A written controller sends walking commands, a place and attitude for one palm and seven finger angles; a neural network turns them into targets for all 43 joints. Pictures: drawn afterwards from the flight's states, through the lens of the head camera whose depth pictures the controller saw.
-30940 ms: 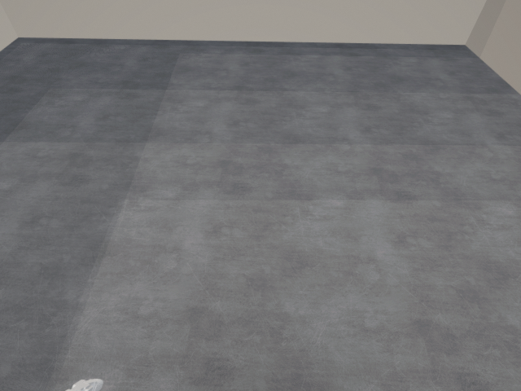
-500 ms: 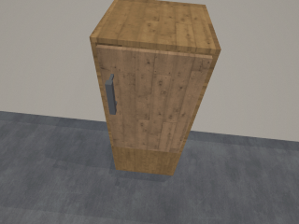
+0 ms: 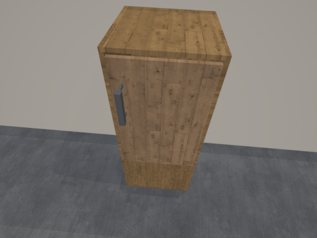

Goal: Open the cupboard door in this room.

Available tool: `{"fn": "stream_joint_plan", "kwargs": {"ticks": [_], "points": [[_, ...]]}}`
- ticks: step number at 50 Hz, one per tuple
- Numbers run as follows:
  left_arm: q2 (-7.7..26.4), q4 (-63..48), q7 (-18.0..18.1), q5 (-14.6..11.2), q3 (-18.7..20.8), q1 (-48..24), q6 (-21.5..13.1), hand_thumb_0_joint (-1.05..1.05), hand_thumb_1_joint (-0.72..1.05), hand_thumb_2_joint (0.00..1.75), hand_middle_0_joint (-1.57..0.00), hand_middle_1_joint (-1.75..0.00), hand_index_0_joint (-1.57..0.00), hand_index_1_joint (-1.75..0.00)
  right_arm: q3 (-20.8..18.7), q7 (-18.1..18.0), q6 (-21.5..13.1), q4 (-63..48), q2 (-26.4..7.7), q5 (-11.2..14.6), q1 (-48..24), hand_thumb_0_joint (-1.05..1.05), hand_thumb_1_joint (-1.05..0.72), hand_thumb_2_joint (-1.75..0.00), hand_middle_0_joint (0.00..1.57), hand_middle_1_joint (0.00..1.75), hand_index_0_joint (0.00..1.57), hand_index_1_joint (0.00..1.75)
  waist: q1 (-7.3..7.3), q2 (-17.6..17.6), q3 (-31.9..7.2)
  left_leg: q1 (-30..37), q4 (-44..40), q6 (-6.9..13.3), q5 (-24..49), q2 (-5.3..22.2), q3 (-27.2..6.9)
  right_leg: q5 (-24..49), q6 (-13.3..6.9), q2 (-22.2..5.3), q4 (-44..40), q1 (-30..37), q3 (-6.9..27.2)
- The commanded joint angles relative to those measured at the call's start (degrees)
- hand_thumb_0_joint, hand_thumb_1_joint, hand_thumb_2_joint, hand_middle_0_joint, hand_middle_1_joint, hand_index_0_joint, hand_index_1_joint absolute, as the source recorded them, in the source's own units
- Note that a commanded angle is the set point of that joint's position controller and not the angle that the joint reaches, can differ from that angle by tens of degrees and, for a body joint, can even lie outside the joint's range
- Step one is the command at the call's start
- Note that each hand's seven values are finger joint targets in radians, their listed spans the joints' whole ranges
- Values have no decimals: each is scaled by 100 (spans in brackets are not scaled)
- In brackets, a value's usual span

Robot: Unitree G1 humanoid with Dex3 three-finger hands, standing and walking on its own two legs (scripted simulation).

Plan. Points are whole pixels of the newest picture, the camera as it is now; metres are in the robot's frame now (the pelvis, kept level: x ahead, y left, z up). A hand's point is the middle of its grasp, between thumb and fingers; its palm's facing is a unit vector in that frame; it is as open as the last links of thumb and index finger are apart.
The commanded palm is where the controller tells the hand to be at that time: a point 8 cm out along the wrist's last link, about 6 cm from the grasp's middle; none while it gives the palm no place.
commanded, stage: look again from close up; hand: left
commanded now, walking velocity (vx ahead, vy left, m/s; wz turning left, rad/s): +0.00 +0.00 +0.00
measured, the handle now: (121, 105) +0.54 +0.17 +0.01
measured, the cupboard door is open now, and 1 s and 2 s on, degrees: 0 0 0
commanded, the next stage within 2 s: raise the hand with hooked fingers in 0.40 s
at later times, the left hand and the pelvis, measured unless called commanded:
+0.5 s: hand out of the picture -0.01 +0.18 -0.18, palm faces +0.01 -0.99 -0.17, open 7.4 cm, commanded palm +0.09 +0.23 -0.07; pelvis -0.01 +0.01 +0.00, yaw +0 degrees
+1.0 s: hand out of the picture +0.14 +0.20 -0.06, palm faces +0.09 -1.00 -0.01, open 9.0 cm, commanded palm +0.13 +0.26 -0.04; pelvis -0.03 -0.02 -0.09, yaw +2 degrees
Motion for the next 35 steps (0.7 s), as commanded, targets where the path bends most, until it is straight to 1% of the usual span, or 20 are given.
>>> {"fn": "stream_joint_plan", "kwargs": {"ticks": [1, 4, 7, 8, 14, 16, 19, 23, 24, 25, 26, 27, 28, 29, 30, 31, 32, 33, 34, 35], "points": [[622, -211, 19, 0, 145, 287, -55, 0, 90, 90, -20, -30, -20, -30, -96, -38, -83, -168, -548, -3, 200, 0, -90, -90, 20, 30, 20, 30, -35, -45, 430, -228, -754, -15, 439, 630, -727, 478, -202, -500, -593, -266, 582], [632, -216, 17, 2, 149, 289, -53, 0, 90, 90, -20, -30, -20, -30, -94, -38, -91, -121, -548, -4, 224, 0, -90, -90, 20, 30, 20, 30, -21, 4, 367, -212, -780, -18, 437, 633, -724, 493, -196, -508, -611, -221, 570], [625, -219, 6, 1, 152, 270, -34, 0, 90, 90, -20, -30, -20, -30, -97, -36, -84, -95, -547, -11, 227, 0, -90, -90, 20, 30, 20, 30, -9, 108, 444, -300, -888, -19, 206, 639, -767, 375, -187, -496, -638, -228, 545], [633, -219, 9, 12, 156, 272, -36, 0, 90, 90, -20, -30, -20, -30, -98, -38, -85, -80, -523, -4, 253, 0, -90, -90, 20, 30, 20, 30, -4, 12, 468, -315, -887, -10, 242, 652, -759, 424, -190, -497, -648, -201, 529], [614, -195, 9, 2, 157, 292, -36, 0, 90, 90, -20, -30, -20, -30, -99, -43, -111, -2, -526, 0, 328, 0, -90, -90, 20, 30, 20, 30, -2, 38, 277, -192, -918, 0, 429, 684, -760, 585, -173, -507, -610, -108, 515], [601, -178, 6, 0, 156, 280, -37, 0, 90, 90, -20, -30, -20, -30, -99, -46, -113, 10, -533, 3, 337, 0, -90, -90, 20, 30, 20, 30, -9, -24, 300, -187, -917, -2, 449, 683, -760, 585, -162, -508, -629, -119, 517], [600, -163, 14, 5, 159, 308, -34, 0, 90, 90, -20, -30, -20, -30, -98, -52, -119, 49, -501, 9, 357, 0, -90, -90, 20, 30, 20, 30, 1, 76, 301, -161, -923, 8, 541, 687, -753, 631, -158, -511, -635, -88, 508], [564, -126, 16, 14, 150, 359, -28, 0, 90, 90, -20, -30, -20, -30, -101, -53, -102, 91, -469, 14, 382, 0, -90, -90, 20, 30, 20, 30, -3, -6, 477, -216, -984, 8, 366, 688, -757, 553, -154, -506, -682, -178, 503], [556, -128, 15, 9, 147, 364, -32, 0, 90, 90, -20, -30, -20, -30, -103, -54, -106, 98, -469, 15, 384, 0, -90, -90, 20, 30, 20, 30, -11, -9, 406, -197, -976, 10, 373, 680, -766, 552, -155, -514, -680, -156, 515], [629, 36, 218, 78, 109, 612, -107, 0, 90, 90, -20, -30, -20, -30, -88, -6, -137, -317, -624, 47, -137, 0, -90, -90, 20, 30, 20, 30, 163, 171, 753, -465, 78, -176, 959, 715, -535, 1453, -145, -733, -695, -532, 696], [2040, -8910, 166, -1171, 959, -3478, -1264, 0, 88, 89, -20, -32, -20, -32, -251, -278, -886, -2410, -1550, 340, 51, 0, -90, -90, 20, 30, 20, 30, -713, 1017, -2163, 1260, -497, -218, 924, 116, -652, 1135, -145, -46, -133, -132, 33], [1680, -7732, 423, -740, 880, -1382, -991, 0, 85, 88, -20, -33, -20, -33, -71, -444, -1451, -2082, -1105, 371, -425, 0, -90, -90, 20, 30, 20, 30, -84, 1507, -2126, 1194, -645, -290, 870, 414, -700, 279, -263, 82, 443, -373, -144], [425, -6526, 557, -817, 194, 332, -266, 0, 83, 87, -21, -34, -21, -34, -184, -383, -1615, -2076, -802, 401, -390, 0, -90, -90, 20, 30, 20, 30, -188, 1117, -1042, 187, -921, -477, -86, 473, -922, -451, -169, 72, 631, -972, -341], [-195, -6604, 459, -1074, -195, 209, -270, 0, 81, 86, -21, -36, -21, -36, -157, -394, -1678, -2057, -909, 478, -275, 0, -90, -90, 20, 30, 20, 30, -294, 672, -220, -329, -823, -331, -763, 372, -963, -307, -140, 97, 566, -1199, -358], [104, -6790, 383, -1179, 4, -45, -548, 0, 78, 85, -21, -37, -21, -37, -217, -405, -1790, -2301, -1124, 456, -453, 0, -90, -90, 20, 30, 20, 30, -349, 528, 204, -684, -538, -233, -1071, 300, -1036, -422, -118, 80, 377, -1383, -358], [372, -6625, 297, -1118, 243, -46, -830, 0, 76, 84, -21, -39, -21, -39, -276, -377, -1843, -2393, -1278, 348, -405, 0, -90, -90, 20, 30, 20, 30, -447, 20, 139, -955, -196, -212, -1146, 219, -1034, -666, -101, 86, 391, -1662, -363], [223, -6201, 137, -1104, 262, 38, -1144, 0, 74, 83, -21, -40, -21, -40, -305, -338, -1840, -2533, -1277, 248, -381, 0, -90, -90, 20, 30, 20, 30, -490, -649, 291, -1324, 161, -223, -1222, 184, -1077, -894, -87, 127, 637, -2138, -465], [138, -5688, -107, -1090, 341, 155, -1510, 0, 71, 82, -21, -42, -21, -42, -376, -259, -1845, -2679, -1275, 238, -430, 0, -90, -90, 20, 30, 20, 30, -389, -714, 254, -1619, 536, -259, -1260, 102, -997, -1099, -107, 128, 882, -2468, -451], [77, -5320, -398, -1151, 469, 461, -1923, 0, 69, 81, -22, -43, -22, -43, -434, -192, -1839, -2792, -1248, 167, -475, 0, -90, -90, 20, 30, 20, 30, -219, -1096, 13, -2006, 914, -300, -1276, 96, -904, -1355, -123, 132, 1220, -2811, -460], [11, -5031, -765, -1241, 598, 1034, -2350, 0, 67, 80, -22, -45, -22, -45, -497, -101, -1849, -2979, -1208, 126, -557, 0, -90, -90, 20, 30, 20, 30, 19, -1214, -224, -2345, 1291, -334, -1195, 70, -785, -1531, -157, 159, 1553, -3051, -436]]}}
